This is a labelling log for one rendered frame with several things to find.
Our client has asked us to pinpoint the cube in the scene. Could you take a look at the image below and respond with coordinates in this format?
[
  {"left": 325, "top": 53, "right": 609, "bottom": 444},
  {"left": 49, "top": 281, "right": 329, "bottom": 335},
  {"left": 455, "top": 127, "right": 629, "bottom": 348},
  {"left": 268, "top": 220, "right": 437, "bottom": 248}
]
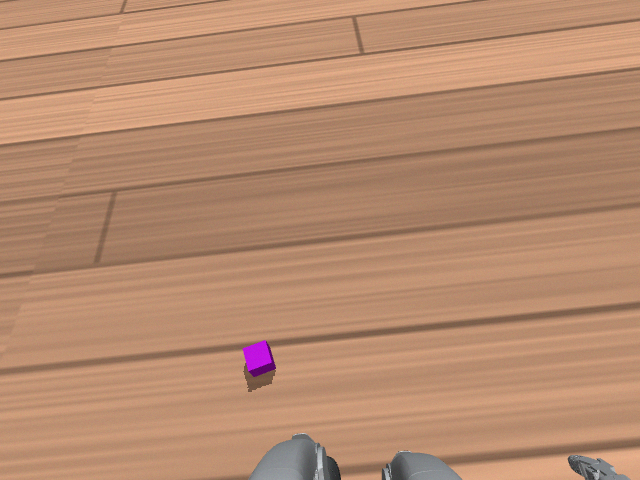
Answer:
[{"left": 243, "top": 340, "right": 276, "bottom": 377}]

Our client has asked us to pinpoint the right robot hand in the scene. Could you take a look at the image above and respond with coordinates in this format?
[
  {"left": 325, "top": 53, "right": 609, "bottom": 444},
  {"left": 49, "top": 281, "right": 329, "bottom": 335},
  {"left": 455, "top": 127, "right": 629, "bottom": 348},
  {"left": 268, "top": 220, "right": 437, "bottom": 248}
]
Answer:
[{"left": 568, "top": 455, "right": 630, "bottom": 480}]

